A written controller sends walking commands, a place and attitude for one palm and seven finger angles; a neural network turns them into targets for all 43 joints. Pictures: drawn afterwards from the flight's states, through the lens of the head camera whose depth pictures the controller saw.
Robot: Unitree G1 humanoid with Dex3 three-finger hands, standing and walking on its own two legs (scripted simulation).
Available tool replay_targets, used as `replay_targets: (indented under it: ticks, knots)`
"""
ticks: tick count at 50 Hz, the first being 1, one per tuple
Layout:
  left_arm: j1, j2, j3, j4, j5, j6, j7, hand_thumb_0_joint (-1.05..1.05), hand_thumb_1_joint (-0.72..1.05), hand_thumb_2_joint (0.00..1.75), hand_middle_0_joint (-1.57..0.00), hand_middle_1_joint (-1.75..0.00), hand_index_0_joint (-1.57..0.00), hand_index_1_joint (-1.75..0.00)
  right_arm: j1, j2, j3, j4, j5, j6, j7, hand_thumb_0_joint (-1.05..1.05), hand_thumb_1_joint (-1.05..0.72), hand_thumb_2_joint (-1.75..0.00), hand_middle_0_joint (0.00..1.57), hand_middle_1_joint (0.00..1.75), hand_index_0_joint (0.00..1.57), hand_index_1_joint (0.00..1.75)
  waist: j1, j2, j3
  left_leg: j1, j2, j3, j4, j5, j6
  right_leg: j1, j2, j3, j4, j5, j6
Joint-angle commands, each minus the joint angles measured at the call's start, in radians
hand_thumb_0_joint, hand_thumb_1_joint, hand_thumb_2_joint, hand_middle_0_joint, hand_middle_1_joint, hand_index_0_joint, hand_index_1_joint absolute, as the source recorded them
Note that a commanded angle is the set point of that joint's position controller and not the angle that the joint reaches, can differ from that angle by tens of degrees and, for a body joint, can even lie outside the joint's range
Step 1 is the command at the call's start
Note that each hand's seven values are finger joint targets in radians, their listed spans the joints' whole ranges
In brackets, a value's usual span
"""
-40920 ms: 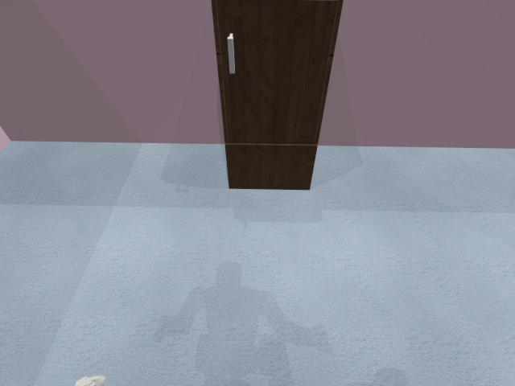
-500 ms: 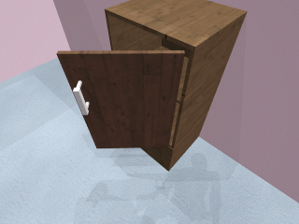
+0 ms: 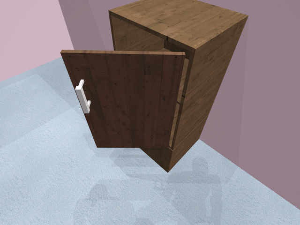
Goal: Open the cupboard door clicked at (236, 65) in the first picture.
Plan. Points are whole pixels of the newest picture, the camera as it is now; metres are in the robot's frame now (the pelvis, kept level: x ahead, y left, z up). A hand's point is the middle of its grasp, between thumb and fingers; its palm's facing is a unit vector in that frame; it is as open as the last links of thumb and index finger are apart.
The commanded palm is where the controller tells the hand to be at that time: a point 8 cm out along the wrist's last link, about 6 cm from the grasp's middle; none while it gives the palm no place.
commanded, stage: look again from close up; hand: left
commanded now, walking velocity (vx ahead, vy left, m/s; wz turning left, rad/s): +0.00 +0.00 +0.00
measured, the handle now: (84, 96) +0.54 +0.29 -0.01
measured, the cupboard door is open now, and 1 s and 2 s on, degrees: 44 44 44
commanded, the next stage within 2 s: raise the hand with hooked fingers in 0.52 s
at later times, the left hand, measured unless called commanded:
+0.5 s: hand out of the picture -0.01 +0.20 -0.17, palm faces +0.02 -0.98 -0.22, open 7.3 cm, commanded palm none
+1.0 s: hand (78, 208) +0.17 +0.20 -0.05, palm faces +0.04 -1.00 +0.01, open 8.3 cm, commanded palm +0.12 +0.28 -0.06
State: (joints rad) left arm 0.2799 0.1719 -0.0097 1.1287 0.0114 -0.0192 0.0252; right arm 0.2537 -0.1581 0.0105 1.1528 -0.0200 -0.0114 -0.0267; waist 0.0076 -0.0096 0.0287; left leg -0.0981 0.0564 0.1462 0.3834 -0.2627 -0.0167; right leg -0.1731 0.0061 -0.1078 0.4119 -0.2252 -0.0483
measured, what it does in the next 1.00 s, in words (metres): lowers itself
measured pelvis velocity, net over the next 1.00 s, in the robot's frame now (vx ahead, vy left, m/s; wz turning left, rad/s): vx -0.03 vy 0.02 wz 0.03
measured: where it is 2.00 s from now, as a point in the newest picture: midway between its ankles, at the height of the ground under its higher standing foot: outside the picture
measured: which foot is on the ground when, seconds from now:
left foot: down 0.00-1.00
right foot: down 0.00-1.00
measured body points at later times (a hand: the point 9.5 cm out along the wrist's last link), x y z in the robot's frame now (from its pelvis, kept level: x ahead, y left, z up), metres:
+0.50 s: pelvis -0.02 +0.03 +0.00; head +0.00 +0.01 +0.45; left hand -0.01 +0.25 -0.15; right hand -0.04 -0.17 -0.17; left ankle -0.04 +0.12 -0.74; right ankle +0.00 -0.08 -0.74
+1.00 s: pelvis -0.03 +0.02 -0.07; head +0.01 +0.04 +0.37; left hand +0.16 +0.26 -0.04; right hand +0.21 -0.25 -0.09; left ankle -0.04 +0.12 -0.74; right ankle +0.00 -0.08 -0.74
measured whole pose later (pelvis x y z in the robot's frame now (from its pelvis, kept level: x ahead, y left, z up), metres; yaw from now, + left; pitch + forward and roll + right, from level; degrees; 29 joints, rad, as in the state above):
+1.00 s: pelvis -0.03 +0.02 -0.07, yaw +2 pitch +12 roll +1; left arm 0.37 0.17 0.16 0.19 -0.25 -0.58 -0.32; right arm 0.13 -0.31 -0.10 0.53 0.01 -0.27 0.01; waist 0.00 -0.06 -0.14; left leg -0.73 0.05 0.12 1.03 -0.52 0.02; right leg -0.79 -0.07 -0.11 1.04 -0.47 -0.03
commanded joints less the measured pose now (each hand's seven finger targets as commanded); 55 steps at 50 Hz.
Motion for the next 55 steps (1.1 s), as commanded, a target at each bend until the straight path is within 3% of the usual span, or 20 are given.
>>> replay_targets:
  ticks: [1,2,3,5,8,14,30,31,32,33,34,35,36,38,41,43,45,49,53,55]
  knots:
    - [0.037,0.122,0.023,-0.035,0.001,-0.018,0.010,0.00,0.90,0.90,-0.20,-0.30,-0.20,-0.30,0.061,-0.099,-0.019,-0.023,0.006,-0.016,-0.006,0.00,-0.90,-0.90,0.20,0.30,0.20,0.30,-0.004,0.008,0.010,-0.039,0.084,-0.090,-0.067,0.108,0.034,-0.002,-0.138,0.143,-0.080,0.202,0.000]
    - [0.122,0.097,0.015,0.011,0.008,-0.025,0.052,0.00,0.90,0.90,-0.20,-0.30,-0.20,-0.30,-0.024,-0.117,-0.026,-0.091,0.015,-0.021,0.003,0.00,-0.90,-0.90,0.20,0.30,0.20,0.30,0.020,0.070,0.085,-0.162,0.084,-0.032,0.154,0.098,0.004,-0.023,-0.209,0.200,-0.039,0.605,0.060]
    - [0.093,0.157,0.021,-0.034,0.003,-0.034,0.041,0.00,0.90,0.90,-0.20,-0.30,-0.20,-0.30,0.055,-0.046,-0.016,-0.111,0.015,-0.002,0.006,0.00,-0.90,-0.90,0.20,0.30,0.20,0.30,-0.035,0.053,-0.019,-0.134,0.038,-0.083,0.142,-0.091,0.010,0.000,-0.249,0.249,-0.062,0.399,-0.004]
    - [0.032,0.142,0.023,-0.065,0.005,-0.045,0.025,0.00,0.90,0.90,-0.20,-0.30,-0.20,-0.30,0.102,-0.046,-0.018,-0.118,0.007,0.000,0.013,0.00,-0.90,-0.90,0.20,0.30,0.20,0.30,-0.051,0.011,-0.076,-0.066,0.025,-0.088,0.119,-0.064,0.015,-0.039,-0.228,0.222,-0.074,0.186,-0.053]
    - [0.010,0.085,0.013,-0.067,0.000,-0.029,0.016,0.00,0.90,0.90,-0.20,-0.30,-0.20,-0.30,0.128,-0.067,-0.016,-0.117,0.000,-0.013,0.010,0.00,-0.90,-0.90,0.20,0.30,0.20,0.30,-0.042,0.027,0.032,-0.098,0.063,-0.124,0.026,0.044,0.038,-0.107,-0.143,0.148,-0.041,0.010,-0.022]
    - [0.034,0.064,0.007,-0.056,-0.001,-0.007,0.010,0.00,0.90,0.90,-0.20,-0.30,-0.20,-0.30,0.118,-0.077,-0.006,-0.121,-0.002,-0.020,0.003,0.00,-0.90,-0.90,0.20,0.30,0.20,0.30,-0.008,0.014,0.104,-0.191,0.074,-0.158,-0.079,-0.013,0.056,-0.058,-0.110,0.114,-0.003,-0.014,0.000]
    - [0.057,0.047,0.012,-0.031,-0.002,-0.009,0.012,0.00,0.90,0.90,-0.20,-0.30,-0.20,-0.30,0.139,-0.056,-0.002,-0.049,0.004,-0.028,-0.002,0.00,-0.90,-0.90,0.20,0.30,0.20,0.30,-0.004,0.000,0.042,-0.116,0.066,-0.131,-0.070,0.097,0.059,-0.019,-0.125,0.113,0.004,0.102,0.008]
    - [0.139,0.083,0.009,0.009,0.007,-0.014,0.049,0.00,0.90,0.90,-0.20,-0.30,-0.20,-0.30,0.024,-0.117,-0.023,-0.113,0.019,-0.025,0.007,0.00,-0.90,-0.90,0.20,0.30,0.20,0.30,0.035,-0.123,0.059,-0.174,0.100,-0.097,0.119,0.153,0.031,-0.041,-0.168,0.148,0.011,0.373,0.026]
    - [-0.620,0.301,0.113,-1.508,-0.190,-0.235,0.038,0.00,0.88,0.89,-0.20,-0.32,-0.20,-0.32,0.024,-0.282,-0.033,-0.471,0.065,-0.179,-0.040,0.00,-0.90,-0.90,0.20,0.30,0.20,0.30,-0.096,0.103,-0.455,0.050,-0.040,-0.136,0.029,0.219,0.040,0.050,-0.057,0.109,0.070,0.269,0.018]
    - [-0.227,0.247,0.106,-1.283,-0.110,-0.183,0.091,0.00,0.85,0.88,-0.20,-0.33,-0.20,-0.33,-0.060,-0.209,-0.016,-0.419,0.062,-0.265,-0.068,0.00,-0.90,-0.90,0.20,0.30,0.20,0.30,-0.009,0.238,-0.450,0.061,-0.020,-0.127,0.015,0.299,0.032,0.021,-0.028,0.102,0.114,0.109,-0.008]
    - [0.044,0.049,0.006,-1.104,-0.127,-0.043,0.126,0.00,0.83,0.87,-0.21,-0.34,-0.21,-0.34,-0.057,-0.155,-0.032,-0.410,0.077,-0.294,-0.058,0.00,-0.90,-0.90,0.20,0.30,0.20,0.30,-0.025,0.207,-0.223,-0.067,-0.008,-0.143,-0.003,0.220,-0.002,-0.092,-0.032,0.052,0.121,0.002,0.009]
    - [0.047,-0.047,-0.045,-1.078,-0.163,-0.024,0.110,0.00,0.81,0.86,-0.21,-0.36,-0.21,-0.36,-0.023,-0.175,-0.033,-0.382,0.083,-0.305,-0.058,0.00,-0.90,-0.90,0.20,0.30,0.20,0.30,-0.041,0.095,-0.077,-0.150,-0.011,-0.147,0.006,0.109,0.010,-0.141,-0.029,0.022,0.098,-0.004,0.024]
    - [-0.024,0.014,-0.005,-1.135,-0.180,-0.070,0.096,0.00,0.78,0.85,-0.21,-0.37,-0.21,-0.37,-0.055,-0.214,-0.043,-0.432,0.082,-0.322,-0.058,0.00,-0.90,-0.90,0.20,0.30,0.20,0.30,-0.063,0.016,0.018,-0.208,-0.022,-0.175,0.044,0.018,0.029,-0.202,-0.030,0.018,0.081,-0.045,0.030]
    - [0.010,0.051,0.068,-1.100,-0.173,-0.177,0.051,0.00,0.74,0.83,-0.21,-0.40,-0.21,-0.40,-0.036,-0.238,-0.065,-0.491,0.047,-0.342,-0.050,0.00,-0.90,-0.90,0.20,0.30,0.20,0.30,-0.073,-0.120,-0.019,-0.291,-0.047,-0.173,0.147,-0.031,0.038,-0.303,-0.027,0.001,0.121,-0.124,0.034]
    - [0.308,-0.009,0.142,-0.915,-0.209,-0.367,-0.087,0.00,0.67,0.80,-0.22,-0.45,-0.22,-0.45,-0.073,-0.214,-0.095,-0.586,0.030,-0.348,-0.010,0.00,-0.90,-0.90,0.20,0.30,0.20,0.30,0.035,-0.220,-0.105,-0.450,-0.066,-0.142,0.305,0.014,0.013,-0.369,-0.020,-0.003,0.281,-0.132,0.020]
    - [0.359,-0.006,0.186,-0.914,-0.254,-0.527,-0.213,0.00,0.62,0.78,-0.22,-0.48,-0.22,-0.48,-0.099,-0.211,-0.112,-0.632,0.029,-0.339,0.024,0.00,-0.90,-0.90,0.20,0.30,0.20,0.30,0.063,-0.197,-0.156,-0.577,-0.080,-0.126,0.416,0.030,0.000,-0.394,-0.023,0.016,0.402,-0.047,0.013]
    - [0.342,0.077,0.260,-0.924,-0.267,-0.655,-0.334,0.00,0.57,0.76,-0.22,-0.51,-0.22,-0.51,-0.115,-0.222,-0.124,-0.684,0.029,-0.325,0.055,0.00,-0.90,-0.90,0.20,0.30,0.20,0.30,0.078,-0.032,-0.229,-0.630,-0.091,-0.111,0.515,0.083,-0.005,-0.408,-0.035,0.050,0.512,0.069,-0.004]
    - [0.223,0.144,0.296,-1.108,-0.308,-0.576,-0.376,0.00,0.48,0.72,-0.23,-0.57,-0.23,-0.57,-0.135,-0.228,-0.121,-0.799,0.039,-0.271,0.044,0.00,-0.90,-0.90,0.20,0.30,0.20,0.30,0.072,0.032,-0.335,-0.682,-0.095,-0.092,0.573,0.048,0.019,-0.430,-0.026,0.091,0.557,0.030,0.008]
    - [0.044,0.165,0.287,-1.400,-0.302,-0.562,-0.313,0.00,0.39,0.68,-0.24,-0.63,-0.24,-0.63,-0.077,-0.211,-0.106,-0.821,0.037,-0.251,0.018,0.00,-0.90,-0.90,0.20,0.30,0.20,0.30,0.004,0.128,-0.403,-0.631,-0.060,-0.135,0.618,0.069,0.036,-0.481,-0.014,0.097,0.556,0.035,0.019]
    - [-0.040,0.174,0.261,-1.462,-0.286,-0.578,-0.305,0.00,0.34,0.66,-0.24,-0.66,-0.24,-0.66,-0.050,-0.212,-0.094,-0.796,0.030,-0.249,0.005,0.00,-0.90,-0.90,0.20,0.30,0.20,0.30,-0.037,0.100,-0.397,-0.636,-0.045,-0.156,0.649,0.056,0.042,-0.521,-0.006,0.104,0.555,0.015,0.020]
